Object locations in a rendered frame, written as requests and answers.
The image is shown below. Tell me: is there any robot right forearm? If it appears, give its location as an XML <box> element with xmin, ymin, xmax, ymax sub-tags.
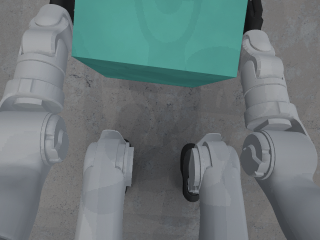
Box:
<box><xmin>238</xmin><ymin>29</ymin><xmax>318</xmax><ymax>167</ymax></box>

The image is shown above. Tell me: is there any robot left upper arm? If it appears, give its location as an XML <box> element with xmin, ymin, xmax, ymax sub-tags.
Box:
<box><xmin>0</xmin><ymin>111</ymin><xmax>70</xmax><ymax>240</ymax></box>

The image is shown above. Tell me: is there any robot left shin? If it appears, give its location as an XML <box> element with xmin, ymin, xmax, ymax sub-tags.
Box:
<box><xmin>82</xmin><ymin>130</ymin><xmax>126</xmax><ymax>176</ymax></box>

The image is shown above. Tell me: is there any carton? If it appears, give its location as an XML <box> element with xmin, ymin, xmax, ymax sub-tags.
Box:
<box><xmin>71</xmin><ymin>0</ymin><xmax>248</xmax><ymax>88</ymax></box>

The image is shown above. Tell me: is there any robot right upper arm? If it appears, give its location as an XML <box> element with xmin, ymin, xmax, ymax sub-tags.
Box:
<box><xmin>240</xmin><ymin>129</ymin><xmax>320</xmax><ymax>240</ymax></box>

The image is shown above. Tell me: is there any left robot hand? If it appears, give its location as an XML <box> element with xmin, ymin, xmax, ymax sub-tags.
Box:
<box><xmin>49</xmin><ymin>0</ymin><xmax>75</xmax><ymax>25</ymax></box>

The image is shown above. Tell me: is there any robot shin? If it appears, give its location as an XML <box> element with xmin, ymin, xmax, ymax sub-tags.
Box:
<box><xmin>187</xmin><ymin>133</ymin><xmax>241</xmax><ymax>194</ymax></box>
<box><xmin>82</xmin><ymin>130</ymin><xmax>126</xmax><ymax>176</ymax></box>

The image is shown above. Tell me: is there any robot right shin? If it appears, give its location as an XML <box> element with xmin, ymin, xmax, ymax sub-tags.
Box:
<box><xmin>187</xmin><ymin>133</ymin><xmax>241</xmax><ymax>194</ymax></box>

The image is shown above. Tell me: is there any right robot hand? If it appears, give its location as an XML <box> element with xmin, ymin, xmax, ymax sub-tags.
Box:
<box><xmin>243</xmin><ymin>0</ymin><xmax>264</xmax><ymax>35</ymax></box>

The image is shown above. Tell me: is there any robot left forearm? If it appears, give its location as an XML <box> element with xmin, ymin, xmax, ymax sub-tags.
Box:
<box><xmin>0</xmin><ymin>4</ymin><xmax>73</xmax><ymax>114</ymax></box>

